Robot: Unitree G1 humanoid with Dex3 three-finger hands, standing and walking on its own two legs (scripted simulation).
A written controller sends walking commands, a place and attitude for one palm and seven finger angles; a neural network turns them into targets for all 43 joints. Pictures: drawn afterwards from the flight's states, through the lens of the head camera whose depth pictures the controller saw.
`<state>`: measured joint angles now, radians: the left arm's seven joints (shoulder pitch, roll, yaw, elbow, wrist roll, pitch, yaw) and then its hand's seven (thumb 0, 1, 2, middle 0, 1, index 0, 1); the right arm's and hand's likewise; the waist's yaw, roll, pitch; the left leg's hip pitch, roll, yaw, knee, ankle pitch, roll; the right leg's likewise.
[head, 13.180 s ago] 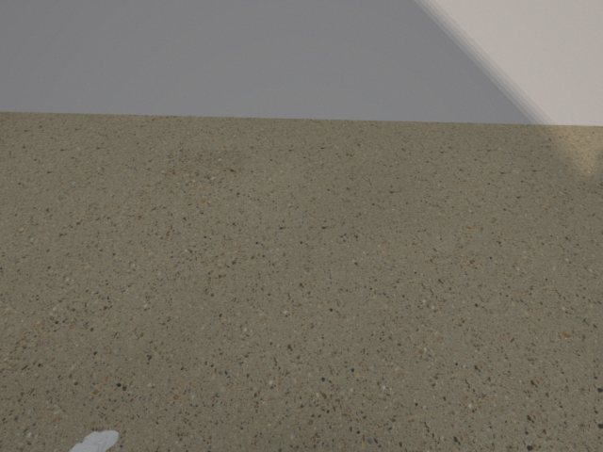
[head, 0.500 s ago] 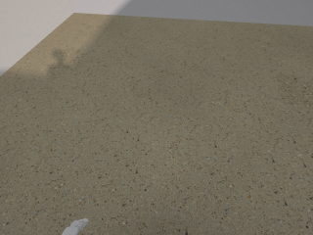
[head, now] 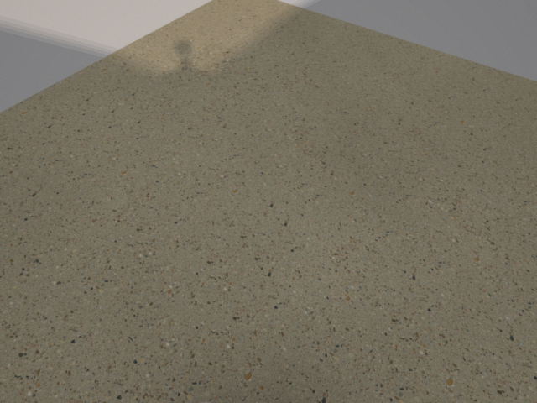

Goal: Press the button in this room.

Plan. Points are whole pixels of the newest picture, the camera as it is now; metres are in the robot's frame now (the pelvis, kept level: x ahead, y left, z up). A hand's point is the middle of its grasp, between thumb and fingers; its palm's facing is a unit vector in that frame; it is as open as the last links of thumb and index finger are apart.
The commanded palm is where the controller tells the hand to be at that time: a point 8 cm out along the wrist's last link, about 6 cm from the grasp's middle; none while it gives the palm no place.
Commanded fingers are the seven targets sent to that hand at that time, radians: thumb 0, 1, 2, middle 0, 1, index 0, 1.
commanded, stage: turn or walk to find it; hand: left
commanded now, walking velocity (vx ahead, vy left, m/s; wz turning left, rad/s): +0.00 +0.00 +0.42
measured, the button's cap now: out of the picture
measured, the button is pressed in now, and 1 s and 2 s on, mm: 0 0 0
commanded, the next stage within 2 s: none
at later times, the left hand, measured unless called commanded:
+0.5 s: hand out of the picture +0.05 +0.18 -0.13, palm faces +0.19 -0.94 -0.28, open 7.4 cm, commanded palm none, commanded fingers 0.00 0.90 0.90 -0.20 -0.30 -0.20 -0.30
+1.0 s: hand out of the picture -0.12 +0.22 -0.17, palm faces +0.45 -0.86 -0.25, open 7.4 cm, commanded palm none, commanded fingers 0.00 0.90 0.90 -0.20 -0.30 -0.20 -0.30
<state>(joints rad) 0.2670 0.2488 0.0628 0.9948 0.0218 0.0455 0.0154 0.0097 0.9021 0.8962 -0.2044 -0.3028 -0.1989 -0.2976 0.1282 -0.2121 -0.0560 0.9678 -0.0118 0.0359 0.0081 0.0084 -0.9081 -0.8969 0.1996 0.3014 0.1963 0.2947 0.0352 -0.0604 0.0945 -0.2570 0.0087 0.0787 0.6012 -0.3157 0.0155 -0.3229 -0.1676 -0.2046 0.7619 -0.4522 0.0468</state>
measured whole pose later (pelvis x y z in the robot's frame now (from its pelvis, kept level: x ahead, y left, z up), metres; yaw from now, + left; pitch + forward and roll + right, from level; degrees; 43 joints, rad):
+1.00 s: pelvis -0.05 +0.01 +0.01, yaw +24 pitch +0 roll +0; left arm 0.23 0.27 0.07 1.00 0.02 0.07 0.01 0.01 0.91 0.90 -0.20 -0.30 -0.20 -0.30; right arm 0.14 -0.19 -0.04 0.95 -0.02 0.02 -0.01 0.01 -0.91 -0.90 0.20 0.30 0.20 0.30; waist 0.03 -0.05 0.08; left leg -0.25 0.01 0.04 0.55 -0.29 0.02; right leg -0.43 -0.12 -0.08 1.04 -0.47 0.07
